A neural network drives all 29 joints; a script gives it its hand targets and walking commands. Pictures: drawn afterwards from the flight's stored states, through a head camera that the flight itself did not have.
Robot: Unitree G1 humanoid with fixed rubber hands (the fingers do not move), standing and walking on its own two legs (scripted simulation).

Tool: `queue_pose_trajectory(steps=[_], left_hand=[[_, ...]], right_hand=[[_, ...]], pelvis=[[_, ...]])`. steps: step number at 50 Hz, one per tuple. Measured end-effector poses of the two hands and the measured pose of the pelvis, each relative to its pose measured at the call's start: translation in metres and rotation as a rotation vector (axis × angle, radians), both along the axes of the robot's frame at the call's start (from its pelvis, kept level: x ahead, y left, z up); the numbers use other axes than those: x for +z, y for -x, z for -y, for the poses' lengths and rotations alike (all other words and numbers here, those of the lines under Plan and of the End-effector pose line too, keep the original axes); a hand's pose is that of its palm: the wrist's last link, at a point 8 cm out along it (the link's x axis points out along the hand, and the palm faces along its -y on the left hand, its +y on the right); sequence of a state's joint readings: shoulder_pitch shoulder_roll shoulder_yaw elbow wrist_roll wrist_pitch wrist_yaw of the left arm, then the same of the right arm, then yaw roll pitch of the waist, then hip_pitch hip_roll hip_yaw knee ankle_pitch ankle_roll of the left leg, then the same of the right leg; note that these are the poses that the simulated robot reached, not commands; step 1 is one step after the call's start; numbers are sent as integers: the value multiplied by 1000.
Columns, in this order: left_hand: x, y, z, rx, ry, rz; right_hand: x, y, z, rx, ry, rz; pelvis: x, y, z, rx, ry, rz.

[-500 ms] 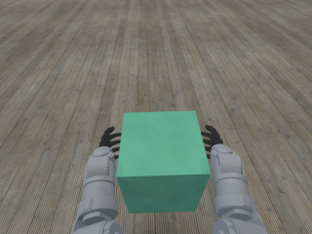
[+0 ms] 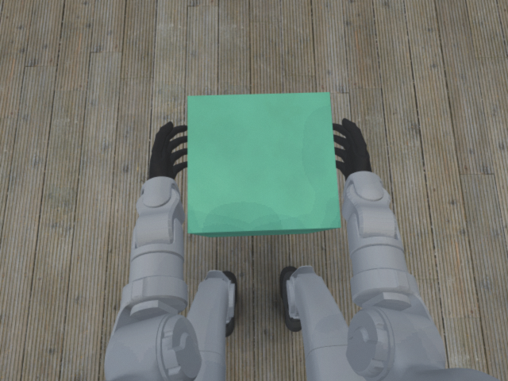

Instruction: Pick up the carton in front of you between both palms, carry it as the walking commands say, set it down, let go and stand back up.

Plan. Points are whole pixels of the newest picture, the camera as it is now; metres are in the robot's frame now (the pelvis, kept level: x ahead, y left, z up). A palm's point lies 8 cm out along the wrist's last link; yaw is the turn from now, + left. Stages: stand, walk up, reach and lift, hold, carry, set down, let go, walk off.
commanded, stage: set down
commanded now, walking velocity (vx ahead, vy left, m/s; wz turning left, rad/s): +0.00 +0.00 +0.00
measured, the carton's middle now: (258, 178) +0.41 +0.00 -0.16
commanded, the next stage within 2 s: none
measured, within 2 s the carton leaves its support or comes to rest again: rests again in 1.62 s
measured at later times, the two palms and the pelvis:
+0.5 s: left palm (184, 165) +0.45 +0.15 -0.21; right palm (332, 162) +0.45 -0.15 -0.22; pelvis +0.00 +0.00 -0.13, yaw +0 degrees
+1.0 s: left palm (199, 168) +0.49 +0.14 -0.37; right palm (316, 163) +0.49 -0.15 -0.38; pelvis -0.04 +0.00 -0.25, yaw +1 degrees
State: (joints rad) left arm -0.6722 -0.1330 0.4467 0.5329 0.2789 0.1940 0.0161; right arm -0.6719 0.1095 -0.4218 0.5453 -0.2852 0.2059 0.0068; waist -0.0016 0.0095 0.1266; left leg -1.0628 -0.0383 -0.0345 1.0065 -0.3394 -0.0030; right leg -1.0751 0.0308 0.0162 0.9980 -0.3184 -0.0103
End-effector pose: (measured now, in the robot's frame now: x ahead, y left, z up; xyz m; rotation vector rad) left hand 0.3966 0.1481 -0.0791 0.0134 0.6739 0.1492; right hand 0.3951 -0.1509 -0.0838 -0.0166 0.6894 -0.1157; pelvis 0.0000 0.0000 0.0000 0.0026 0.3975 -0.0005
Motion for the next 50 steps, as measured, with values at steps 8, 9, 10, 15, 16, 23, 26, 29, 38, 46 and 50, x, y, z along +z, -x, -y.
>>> queue_pose_trajectory(steps=[8, 9, 10, 15, 16, 23, 26, 29, 38, 46, 50], left_hand=[[-35, -26, 1, 34, 45, 46], [-38, -29, 1, 36, 47, 42], [-41, -31, 1, 37, 48, 37], [-63, -39, 1, 32, 40, 5], [-69, -40, 0, 31, 38, 0], [-118, -49, 1, 27, 32, -1], [-141, -53, 1, 28, 31, 6], [-163, -58, 2, 28, 31, 11], [-219, -71, 3, 29, 27, -1], [-267, -83, 3, 24, 16, -19], [-294, -89, 3, 21, 11, -26]], right_hand=[[-37, -26, 1, -32, -42, 44], [-40, -28, 1, -33, -45, 40], [-43, -31, 1, -34, -47, 35], [-65, -39, 0, -28, -41, 3], [-71, -40, 0, -26, -39, -2], [-119, -49, 1, -16, -26, -2], [-142, -54, 1, -12, -23, 5], [-164, -59, 2, -11, -20, 10], [-219, -74, 3, -4, -18, -2], [-267, -87, 3, 6, -9, -20], [-294, -94, 3, 13, -2, -27]], pelvis=[[-45, -10, 0, -2, -4, -193], [-49, -11, 0, -2, -4, -206], [-53, -12, 0, -3, -4, -219], [-73, -11, 0, -3, -6, -273], [-77, -11, 0, -2, -6, -284], [-115, 0, -1, -1, -7, -353], [-134, 7, -1, -1, -7, -373], [-153, 13, -1, -1, -7, -385], [-201, 28, -1, 0, -8, -396], [-235, 35, 0, 0, -12, -403], [-250, 36, 0, 0, -14, -402]])
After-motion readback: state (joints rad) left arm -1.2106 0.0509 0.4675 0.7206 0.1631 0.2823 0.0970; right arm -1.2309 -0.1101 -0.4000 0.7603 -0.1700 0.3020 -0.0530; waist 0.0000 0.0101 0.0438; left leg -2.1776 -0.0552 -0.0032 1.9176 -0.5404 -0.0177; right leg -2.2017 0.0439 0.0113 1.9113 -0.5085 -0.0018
